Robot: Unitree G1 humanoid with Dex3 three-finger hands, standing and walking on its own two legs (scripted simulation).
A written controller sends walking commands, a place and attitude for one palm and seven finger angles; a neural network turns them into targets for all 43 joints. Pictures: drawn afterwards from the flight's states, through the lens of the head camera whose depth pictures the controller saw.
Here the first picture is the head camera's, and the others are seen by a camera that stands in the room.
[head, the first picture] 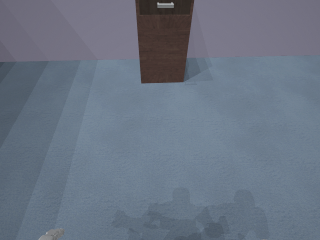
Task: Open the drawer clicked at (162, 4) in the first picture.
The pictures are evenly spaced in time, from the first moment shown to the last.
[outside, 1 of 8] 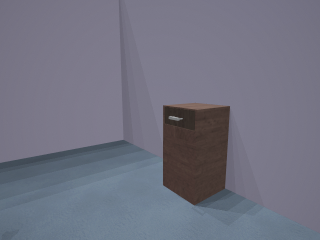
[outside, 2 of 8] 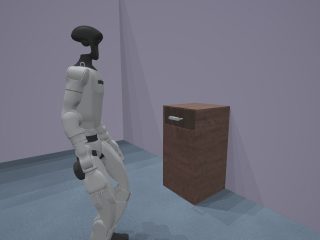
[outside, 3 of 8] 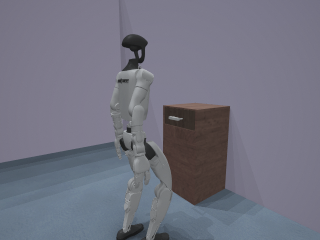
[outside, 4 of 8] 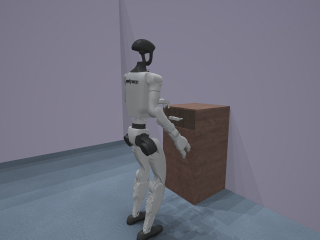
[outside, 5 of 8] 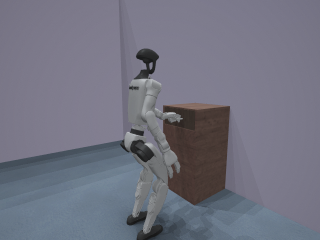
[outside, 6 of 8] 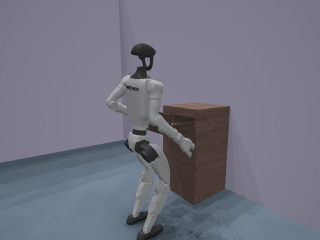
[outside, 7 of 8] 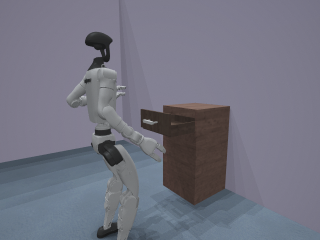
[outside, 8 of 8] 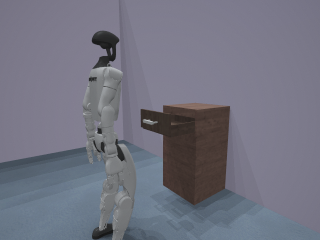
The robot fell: no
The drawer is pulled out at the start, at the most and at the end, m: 0.00 0.30 0.27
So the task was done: yes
